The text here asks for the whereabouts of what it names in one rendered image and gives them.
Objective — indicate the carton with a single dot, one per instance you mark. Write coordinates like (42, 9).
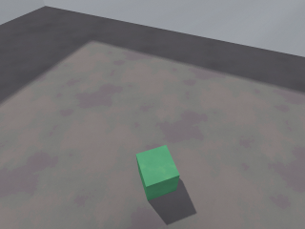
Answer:
(157, 171)

